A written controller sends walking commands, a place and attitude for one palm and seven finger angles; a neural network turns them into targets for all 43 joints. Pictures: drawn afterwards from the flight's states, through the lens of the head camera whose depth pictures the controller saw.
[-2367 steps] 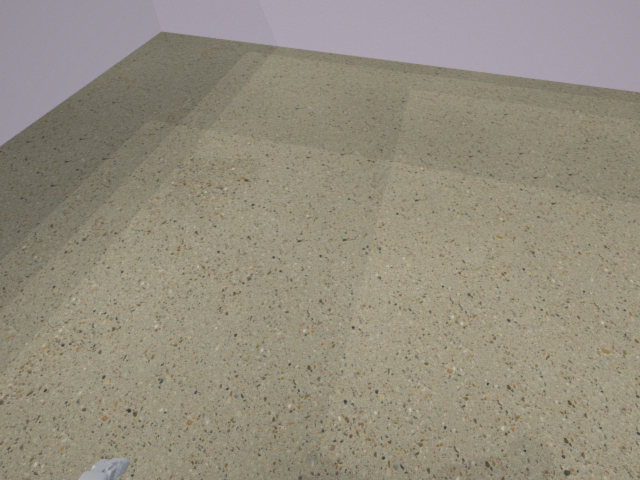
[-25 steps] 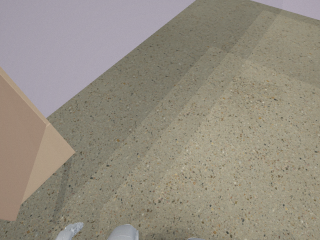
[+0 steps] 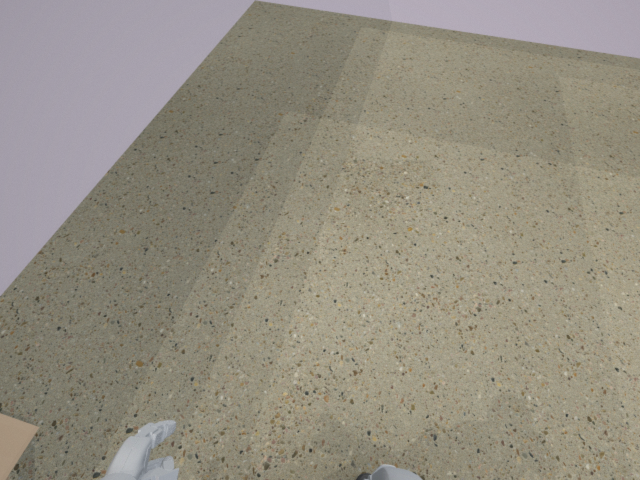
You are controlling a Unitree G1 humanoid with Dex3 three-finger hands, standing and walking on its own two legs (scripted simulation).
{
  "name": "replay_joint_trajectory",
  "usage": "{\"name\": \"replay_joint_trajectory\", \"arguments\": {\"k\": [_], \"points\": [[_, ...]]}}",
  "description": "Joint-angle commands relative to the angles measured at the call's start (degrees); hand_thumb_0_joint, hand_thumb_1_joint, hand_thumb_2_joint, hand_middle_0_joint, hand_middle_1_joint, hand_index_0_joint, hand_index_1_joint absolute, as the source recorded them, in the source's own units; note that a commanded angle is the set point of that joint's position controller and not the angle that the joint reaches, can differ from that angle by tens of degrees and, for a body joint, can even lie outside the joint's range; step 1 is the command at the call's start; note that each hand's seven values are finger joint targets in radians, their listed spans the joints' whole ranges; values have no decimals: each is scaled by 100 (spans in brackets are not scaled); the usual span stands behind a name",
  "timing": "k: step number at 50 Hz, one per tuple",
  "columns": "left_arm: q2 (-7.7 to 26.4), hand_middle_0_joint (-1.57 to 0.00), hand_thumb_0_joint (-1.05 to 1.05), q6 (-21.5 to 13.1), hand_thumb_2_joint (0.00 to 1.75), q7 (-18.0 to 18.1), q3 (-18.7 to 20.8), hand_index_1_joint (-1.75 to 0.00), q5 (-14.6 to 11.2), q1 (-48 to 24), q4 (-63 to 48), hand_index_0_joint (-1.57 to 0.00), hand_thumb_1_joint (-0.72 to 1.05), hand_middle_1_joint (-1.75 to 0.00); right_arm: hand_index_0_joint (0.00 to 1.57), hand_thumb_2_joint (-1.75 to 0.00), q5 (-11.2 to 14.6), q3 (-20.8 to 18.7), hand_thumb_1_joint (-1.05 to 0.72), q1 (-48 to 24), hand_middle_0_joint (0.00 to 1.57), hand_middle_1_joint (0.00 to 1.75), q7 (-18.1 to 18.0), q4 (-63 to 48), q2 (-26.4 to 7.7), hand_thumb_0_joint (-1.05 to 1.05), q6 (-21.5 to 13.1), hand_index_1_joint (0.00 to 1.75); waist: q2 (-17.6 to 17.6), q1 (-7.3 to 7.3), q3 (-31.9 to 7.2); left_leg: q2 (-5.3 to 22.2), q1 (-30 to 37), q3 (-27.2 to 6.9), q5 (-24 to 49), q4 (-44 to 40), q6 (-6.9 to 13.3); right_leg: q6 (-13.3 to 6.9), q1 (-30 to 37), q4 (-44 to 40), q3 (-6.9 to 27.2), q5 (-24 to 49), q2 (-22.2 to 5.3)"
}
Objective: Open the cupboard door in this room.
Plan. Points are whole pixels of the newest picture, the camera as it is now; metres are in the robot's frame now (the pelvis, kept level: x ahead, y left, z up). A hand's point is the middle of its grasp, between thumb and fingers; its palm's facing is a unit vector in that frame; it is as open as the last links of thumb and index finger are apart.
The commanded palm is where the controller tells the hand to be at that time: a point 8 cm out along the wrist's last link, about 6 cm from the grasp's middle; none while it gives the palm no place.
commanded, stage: walk to a spot facing it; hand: left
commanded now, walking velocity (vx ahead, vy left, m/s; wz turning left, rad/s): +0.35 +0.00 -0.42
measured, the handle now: out of the picture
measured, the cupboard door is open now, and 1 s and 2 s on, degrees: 39 39 39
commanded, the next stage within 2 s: turn to face it in 0.92 s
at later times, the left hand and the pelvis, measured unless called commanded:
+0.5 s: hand (233, 342) +0.34 +0.15 -0.15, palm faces -0.24 -0.96 -0.16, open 7.4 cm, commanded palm none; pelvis +0.20 -0.02 +0.01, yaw -14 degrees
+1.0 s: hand (278, 267) +0.50 +0.08 -0.18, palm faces -0.32 -0.93 -0.18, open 7.3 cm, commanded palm none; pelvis +0.44 -0.10 +0.00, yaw -22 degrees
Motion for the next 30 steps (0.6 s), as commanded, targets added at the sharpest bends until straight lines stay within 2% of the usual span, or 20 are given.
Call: {"name": "replay_joint_trajectory", "arguments": {"k": [1,2,3,5,8,9,11,12,13,14,15,16,18,20,22,25,27,28,29,30], "points": [[1743,-20,0,-251,90,280,469,-30,-140,2375,382,-20,90,-30,20,-90,167,-125,-90,-1421,20,30,23,-1056,-635,0,-185,30,-1399,1413,-964,-474,-4287,-1035,-1292,4320,189,-1468,3602,-2140,4209,-278,-2285],[1570,-20,0,-217,90,335,389,-30,-125,1646,169,-20,90,-30,20,-90,175,-176,-90,-1324,20,30,34,-1055,-663,0,-171,30,-1261,973,-650,-175,-4186,-1265,-840,4433,177,-1482,2662,-2341,4044,-1793,-2141],[1111,-20,0,-233,90,394,294,-30,-68,1009,-29,-20,90,-30,20,-90,110,-230,-90,-1310,20,30,32,-862,-743,0,-130,30,-1131,679,-513,-62,-3707,-1408,-458,4058,181,-1196,1866,-2325,3381,-1696,-1796],[803,-20,0,-313,90,422,191,-30,-4,531,-174,-20,90,-30,20,-90,61,-199,-90,-989,20,30,57,-631,-536,0,-30,30,-1116,277,-397,-99,-2736,-1300,50,3197,128,-953,817,-2308,2319,-590,-1333],[869,-20,0,-370,90,378,204,-30,30,415,-90,-20,90,-30,20,-90,76,-170,-90,-744,20,30,123,-561,-285,0,-43,30,-781,81,-500,-354,-1775,-1055,390,1663,160,-869,375,-2142,1935,-377,-1034],[891,-20,0,-371,90,343,213,-30,20,425,-74,-20,90,-30,20,-90,65,-157,-90,-666,20,30,136,-521,-267,0,-64,30,-752,74,-559,-542,-1414,-875,604,1235,166,-826,288,-2065,1852,-546,-900],[820,-20,0,-335,90,302,219,-30,-16,341,-41,-20,90,-30,20,-90,50,-166,-90,-329,20,30,113,-409,-289,0,-125,30,-669,-114,-456,-799,-572,-538,1133,359,143,-638,-64,-1781,1698,-1127,-632],[662,-20,0,-315,90,284,187,-30,-31,327,-51,-20,90,-30,20,-90,47,-196,-90,-56,20,30,73,-303,-424,0,-172,30,-318,-222,-471,-768,31,-571,998,-35,161,-513,-359,-1351,1565,-1223,-427],[337,-20,0,-298,90,272,124,-30,-27,427,-80,-20,90,-30,20,-90,20,-295,-90,362,20,30,9,-211,-766,0,-215,30,808,-389,-608,-162,641,-1600,-97,-728,371,-300,-938,-97,1342,-1208,-19],[-35,-20,0,-297,90,242,34,-30,-89,417,-258,-20,90,-30,20,-90,-108,-412,-90,974,20,30,-48,-138,-1386,0,-264,30,2340,-623,-652,1468,1009,-3916,-1414,-1900,1026,51,-1933,1946,374,-1573,661],[146,-20,0,-376,90,196,94,-30,-74,-102,-515,-20,90,-30,20,-90,-79,-412,-90,887,20,30,-130,-199,-1406,0,-223,30,1195,-565,-425,1931,721,-4567,-1690,-2298,1559,7,-2189,2686,856,-1286,103],[62,-20,0,-430,90,189,85,-30,18,-287,-472,-20,90,-30,20,-90,-102,-385,-90,707,20,30,-72,-252,-1336,0,-276,30,827,-472,-191,1826,326,-4498,-1068,-2199,1617,-3,-2420,3441,888,-973,21],[-1,-20,0,-429,90,146,67,-30,44,-109,-260,-20,90,-30,20,-90,-56,-224,-90,138,20,30,-72,-304,-749,0,-359,30,964,-85,20,1260,190,-2971,910,-1925,1235,93,-2450,3573,873,-107,-314],[-175,-20,0,-369,90,88,-21,-30,28,-81,-174,-20,90,-30,20,-90,-38,-195,-90,239,20,30,-97,-165,-621,0,-427,30,810,-37,-404,783,636,-1607,3016,-1520,1009,169,-2045,2735,579,104,-262],[-255,-20,0,-330,90,72,-78,-30,0,-165,-176,-20,90,-30,20,-90,-26,-224,-90,249,20,30,-67,-65,-649,0,-399,30,899,-45,-633,589,450,-872,3071,-1476,924,133,-1234,1454,278,200,-174],[-234,-20,0,-316,90,69,-67,-30,3,-219,-135,-20,90,-30,20,-90,-23,-225,-90,202,20,30,-27,5,-674,0,-311,30,854,-36,-454,610,82,-642,2520,-1507,932,60,-362,433,-123,494,107],[-63,-20,0,-310,90,91,8,-30,11,198,21,-20,90,-30,20,-90,-13,-207,-90,16,20,30,-23,18,-705,0,-243,30,696,267,-494,649,-303,-550,2324,-1089,849,-27,676,-62,-207,644,219],[168,-20,0,-341,90,132,74,-30,24,904,241,-20,90,-30,20,-90,19,-186,-90,-134,20,30,1,3,-651,0,-221,30,276,635,-728,404,-742,-328,2521,-171,692,-172,1771,-386,-114,668,329],[662,-20,0,-400,90,207,222,-30,59,1920,546,-20,90,-30,20,-90,110,-132,-90,-342,20,30,46,-85,-468,0,-237,30,-679,1136,-1209,-49,-1973,115,2018,1456,459,-567,3391,-744,1135,-108,-536],[1328,-20,0,-406,90,299,404,-30,-5,2719,746,-20,90,-30,20,-90,202,-68,-90,-609,20,30,60,-397,-166,0,-272,30,-2213,1394,-1534,-850,-3430,-71,-1084,3336,269,-1278,4210,-1776,3711,-139,-2081]]}}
